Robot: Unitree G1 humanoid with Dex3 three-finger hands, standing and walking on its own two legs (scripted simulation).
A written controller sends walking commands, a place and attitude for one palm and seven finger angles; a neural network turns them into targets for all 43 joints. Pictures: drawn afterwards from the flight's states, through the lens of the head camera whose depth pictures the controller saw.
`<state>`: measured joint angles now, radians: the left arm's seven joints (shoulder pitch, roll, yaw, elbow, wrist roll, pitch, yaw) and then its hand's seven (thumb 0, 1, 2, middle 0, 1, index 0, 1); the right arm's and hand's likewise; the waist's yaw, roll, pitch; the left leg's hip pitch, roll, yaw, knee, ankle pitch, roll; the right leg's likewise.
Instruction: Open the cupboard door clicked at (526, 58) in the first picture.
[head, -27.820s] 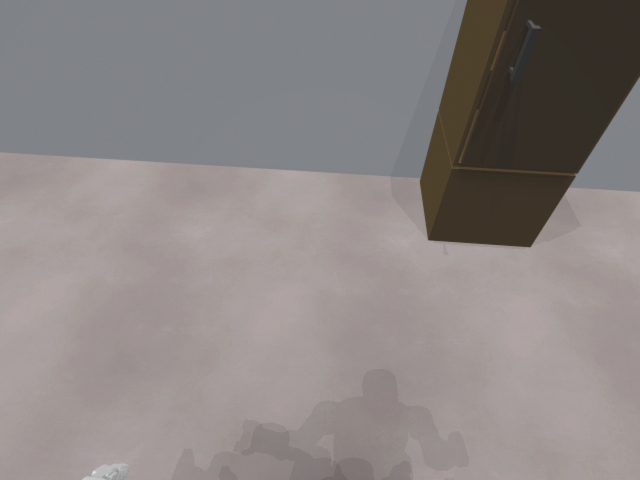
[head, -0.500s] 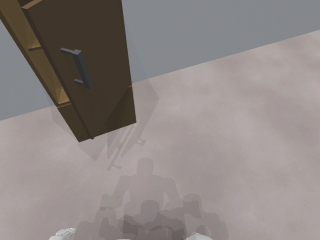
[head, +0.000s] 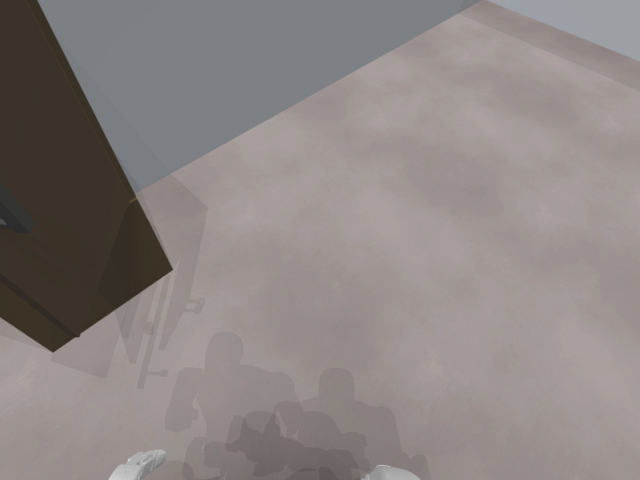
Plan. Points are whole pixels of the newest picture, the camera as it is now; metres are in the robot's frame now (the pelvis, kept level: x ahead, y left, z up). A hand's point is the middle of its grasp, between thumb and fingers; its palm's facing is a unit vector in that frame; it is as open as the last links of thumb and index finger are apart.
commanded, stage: walk to a spot facing it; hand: left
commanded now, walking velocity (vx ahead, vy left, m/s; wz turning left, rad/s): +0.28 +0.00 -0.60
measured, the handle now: out of the picture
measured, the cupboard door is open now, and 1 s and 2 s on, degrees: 45 45 45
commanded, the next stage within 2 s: turn to face it in 1.74 s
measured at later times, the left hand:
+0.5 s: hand (201, 441) +0.18 +0.18 -0.19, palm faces -0.25 -0.95 -0.18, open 7.4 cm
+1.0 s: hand (336, 290) +0.44 -0.01 -0.16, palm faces -0.45 -0.87 -0.19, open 7.2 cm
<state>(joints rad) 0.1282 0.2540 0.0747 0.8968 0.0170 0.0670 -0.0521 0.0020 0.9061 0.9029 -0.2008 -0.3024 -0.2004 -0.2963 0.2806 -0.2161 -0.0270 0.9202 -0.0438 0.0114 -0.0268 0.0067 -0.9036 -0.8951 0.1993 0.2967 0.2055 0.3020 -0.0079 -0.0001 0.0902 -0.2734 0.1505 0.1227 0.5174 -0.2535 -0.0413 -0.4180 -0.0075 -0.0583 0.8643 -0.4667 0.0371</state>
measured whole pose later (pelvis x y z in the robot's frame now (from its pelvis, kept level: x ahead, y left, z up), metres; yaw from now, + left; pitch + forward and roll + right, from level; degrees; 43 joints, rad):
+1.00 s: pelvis +0.28 -0.13 +0.00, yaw -28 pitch +1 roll +0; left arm 0.18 0.19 0.07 1.00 0.01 -0.06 -0.01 -0.02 0.94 0.90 -0.20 -0.30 -0.20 -0.30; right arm 0.29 -0.18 -0.05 1.03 -0.03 -0.01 0.01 0.01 -0.91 -0.90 0.19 0.30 0.20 0.30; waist -0.04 -0.01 0.06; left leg -0.49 0.14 0.08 0.88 -0.32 -0.05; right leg -0.20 0.02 -0.07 0.42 -0.24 -0.05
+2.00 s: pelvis +0.66 -0.37 -0.01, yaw -27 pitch +0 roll +0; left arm 0.24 0.18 0.05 1.08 0.02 -0.01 -0.01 0.00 0.91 0.90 -0.20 -0.30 -0.20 -0.30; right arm 0.20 -0.15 -0.05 1.00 -0.03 -0.06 -0.02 0.00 -0.93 -0.89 0.20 0.30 0.20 0.30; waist 0.00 -0.03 0.07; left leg -0.34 0.04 0.10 0.55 -0.21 0.02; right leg -0.41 -0.07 -0.08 1.04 -0.45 0.04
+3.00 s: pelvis +0.78 -0.49 +0.00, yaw +11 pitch +1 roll +2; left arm 0.22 0.20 0.03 0.89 0.03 0.00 0.01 0.00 0.90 0.90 -0.20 -0.30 -0.20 -0.30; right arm 0.11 -0.24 -0.07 0.90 -0.01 0.07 0.03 0.01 -0.91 -0.90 0.19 0.30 0.20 0.30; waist 0.00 -0.04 0.12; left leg -0.39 0.02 0.08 0.81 -0.46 -0.06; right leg -0.24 -0.15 -0.19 0.55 -0.31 0.02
